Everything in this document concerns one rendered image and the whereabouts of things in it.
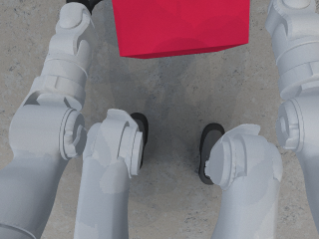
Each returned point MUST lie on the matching right robot thigh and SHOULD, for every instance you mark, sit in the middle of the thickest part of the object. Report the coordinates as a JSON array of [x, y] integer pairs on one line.
[[243, 166]]

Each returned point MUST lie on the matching left robot forearm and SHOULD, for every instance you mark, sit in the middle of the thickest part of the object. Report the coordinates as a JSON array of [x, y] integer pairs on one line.
[[68, 62]]

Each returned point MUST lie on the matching right robot forearm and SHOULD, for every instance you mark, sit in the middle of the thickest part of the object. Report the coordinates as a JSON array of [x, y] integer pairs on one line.
[[294, 29]]

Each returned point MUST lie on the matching carton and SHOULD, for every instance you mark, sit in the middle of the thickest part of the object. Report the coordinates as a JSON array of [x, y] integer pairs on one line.
[[148, 29]]

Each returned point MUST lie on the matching robot left hand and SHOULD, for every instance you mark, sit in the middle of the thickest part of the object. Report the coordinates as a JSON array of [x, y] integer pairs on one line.
[[90, 4]]

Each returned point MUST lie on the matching robot right foot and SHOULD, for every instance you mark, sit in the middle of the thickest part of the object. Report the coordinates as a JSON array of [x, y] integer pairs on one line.
[[210, 135]]

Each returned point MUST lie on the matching robot left upper arm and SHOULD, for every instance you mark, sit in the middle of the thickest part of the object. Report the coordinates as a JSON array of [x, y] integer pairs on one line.
[[43, 140]]

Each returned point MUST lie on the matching robot right upper arm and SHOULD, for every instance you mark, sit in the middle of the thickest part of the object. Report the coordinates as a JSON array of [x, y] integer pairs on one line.
[[297, 129]]

